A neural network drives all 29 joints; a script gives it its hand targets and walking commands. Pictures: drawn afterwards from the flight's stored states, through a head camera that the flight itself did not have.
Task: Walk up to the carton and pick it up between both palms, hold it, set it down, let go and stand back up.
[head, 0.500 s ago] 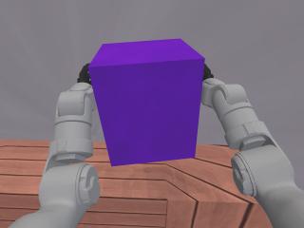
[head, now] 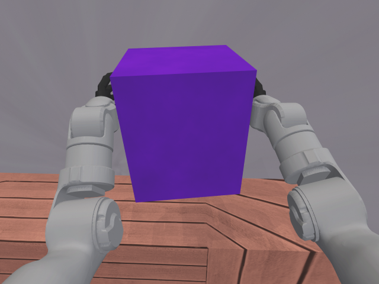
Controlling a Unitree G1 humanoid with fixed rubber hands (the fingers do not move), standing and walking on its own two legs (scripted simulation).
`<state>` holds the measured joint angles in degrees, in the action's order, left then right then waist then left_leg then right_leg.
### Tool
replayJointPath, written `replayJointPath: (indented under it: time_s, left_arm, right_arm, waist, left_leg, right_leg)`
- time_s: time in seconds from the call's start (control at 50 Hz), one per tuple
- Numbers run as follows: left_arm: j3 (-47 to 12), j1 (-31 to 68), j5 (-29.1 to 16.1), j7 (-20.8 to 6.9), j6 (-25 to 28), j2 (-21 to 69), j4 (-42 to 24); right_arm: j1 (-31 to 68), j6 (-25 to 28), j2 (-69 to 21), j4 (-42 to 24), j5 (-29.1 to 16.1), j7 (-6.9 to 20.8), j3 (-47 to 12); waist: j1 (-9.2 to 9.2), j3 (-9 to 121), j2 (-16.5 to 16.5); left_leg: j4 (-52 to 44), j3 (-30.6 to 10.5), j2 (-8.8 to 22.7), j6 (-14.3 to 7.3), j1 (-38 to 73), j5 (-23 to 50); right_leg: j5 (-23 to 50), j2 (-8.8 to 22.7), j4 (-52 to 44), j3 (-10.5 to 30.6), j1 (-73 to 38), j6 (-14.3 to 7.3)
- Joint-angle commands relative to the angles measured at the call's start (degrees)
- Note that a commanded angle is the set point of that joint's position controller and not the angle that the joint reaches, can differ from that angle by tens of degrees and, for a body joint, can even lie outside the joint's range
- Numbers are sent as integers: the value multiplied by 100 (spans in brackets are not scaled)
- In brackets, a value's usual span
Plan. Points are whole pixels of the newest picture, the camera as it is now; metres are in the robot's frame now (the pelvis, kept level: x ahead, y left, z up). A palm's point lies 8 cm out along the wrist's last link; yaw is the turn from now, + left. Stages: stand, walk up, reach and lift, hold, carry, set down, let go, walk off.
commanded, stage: hold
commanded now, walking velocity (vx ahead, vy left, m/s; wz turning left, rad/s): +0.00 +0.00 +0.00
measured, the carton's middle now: (183, 119) +0.37 -0.01 +0.26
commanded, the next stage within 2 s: set down in 1.10 s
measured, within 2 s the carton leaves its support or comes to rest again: neither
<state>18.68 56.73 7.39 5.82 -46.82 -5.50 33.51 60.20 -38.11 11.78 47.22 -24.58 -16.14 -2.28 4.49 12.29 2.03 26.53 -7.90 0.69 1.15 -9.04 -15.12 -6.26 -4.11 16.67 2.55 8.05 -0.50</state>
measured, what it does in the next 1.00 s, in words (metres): stands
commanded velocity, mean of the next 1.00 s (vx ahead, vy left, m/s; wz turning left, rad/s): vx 0.00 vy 0.00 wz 0.00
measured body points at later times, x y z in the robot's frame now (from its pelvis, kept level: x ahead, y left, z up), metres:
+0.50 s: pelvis +0.00 +0.00 +0.00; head -0.10 +0.01 +0.44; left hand +0.39 +0.15 +0.29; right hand +0.38 -0.16 +0.28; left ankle -0.01 +0.13 -0.74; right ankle +0.03 -0.12 -0.74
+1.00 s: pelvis +0.00 +0.00 +0.00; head -0.10 +0.01 +0.44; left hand +0.39 +0.15 +0.29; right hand +0.38 -0.16 +0.28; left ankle -0.01 +0.13 -0.74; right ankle +0.03 -0.12 -0.74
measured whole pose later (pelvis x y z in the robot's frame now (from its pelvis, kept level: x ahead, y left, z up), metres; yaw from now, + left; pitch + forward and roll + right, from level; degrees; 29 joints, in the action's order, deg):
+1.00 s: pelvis +0.00 +0.00 +0.00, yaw +0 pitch -2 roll -2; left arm 17.5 55.7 6.9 5.8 -46.3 -5.8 32.9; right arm 59.0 -37.5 11.4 46.4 -24.4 -16.2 -2.3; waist 4.7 12.4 1.7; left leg 26.6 -8.1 0.7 1.2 -9.6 -14.9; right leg -6.2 -4.1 16.8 2.4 8.6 -0.6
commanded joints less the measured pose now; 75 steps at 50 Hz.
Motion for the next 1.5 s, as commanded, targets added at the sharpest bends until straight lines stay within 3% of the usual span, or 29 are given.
replayJointPath:
  time_s: [0.0, 0.3, 0.46, 0.64, 1.06, 1.1, 1.22, 1.34, 1.4, 1.48]
  left_arm:
    - [-2087, 5089, -939, -931, 471, 3986, -1054]
    - [-2388, 5125, -1100, -865, 518, 4140, -1322]
    - [-2359, 5178, -1047, -856, 495, 4167, -1289]
    - [-2276, 5195, -1025, -832, 511, 4142, -1204]
    - [-2230, 5120, -1021, -859, 516, 4079, -1132]
    - [-2182, 5201, -1103, -884, 535, 4087, -1084]
    - [-2014, 5403, -994, -938, 967, 4075, -820]
    - [-1350, 4976, -428, -1079, 1616, 3717, 230]
    - [-1237, 4725, -235, -1144, 1884, 3651, 407]
    - [-1602, 4516, -266, -1135, 2111, 3935, 152]
  right_arm:
    - [5953, 301, -4492, -2598, -1024, 656, -1021]
    - [6033, 362, -4576, -2938, -1017, 634, -1097]
    - [5906, 333, -4493, -2596, -976, 674, -1024]
    - [5975, 354, -4508, -2543, -984, 717, -1028]
    - [6017, 370, -4550, -2674, -988, 669, -1053]
    - [6015, 371, -4559, -2660, -912, 659, -1068]
    - [6058, 810, -4545, -2450, -493, 703, -759]
    - [5635, 1589, -4274, -1363, 343, 801, -261]
    - [5367, 1984, -4202, -1062, 660, 843, -159]
    - [5317, 2483, -4268, -1366, 790, 907, -386]
  waist:
    - [55, 1977, 36]
    - [120, 2189, 123]
    - [130, 2044, 242]
    - [56, 2040, 184]
    - [58, 2034, 76]
    - [109, 1966, 35]
    - [161, 2016, 89]
    - [122, 1373, -61]
    - [141, 1251, -86]
    - [188, 1576, -18]
  left_leg:
    - [-402, 259, -324, 126, 60, 1604]
    - [-355, 230, -330, 110, 102, 1573]
    - [-419, 227, -294, 162, 67, 1489]
    - [-429, 243, -285, 149, 56, 1521]
    - [-418, 250, -316, 95, 55, 1488]
    - [-479, 327, -362, 164, -59, 1423]
    - [-565, 341, -390, 195, -11, 1185]
    - [-881, 452, -378, 112, 110, 755]
    - [-957, 526, -372, 116, 283, 928]
    - [-779, 567, -376, 207, 699, 1703]
  right_leg:
    - [1149, -97, -63, -75, -1222, 181]
    - [1148, -88, -27, -80, -1153, 192]
    - [911, -103, -38, -87, -1097, 143]
    - [890, -119, -40, -91, -1098, 141]
    - [983, -87, -68, -78, -1110, 187]
    - [1033, -68, -133, -48, -1148, 205]
    - [950, -9, -137, -135, -1211, 215]
    - [418, 66, -300, -254, -1321, 186]
    - [476, 80, -345, -319, -1480, 182]
    - [982, 35, -317, -432, -1625, 184]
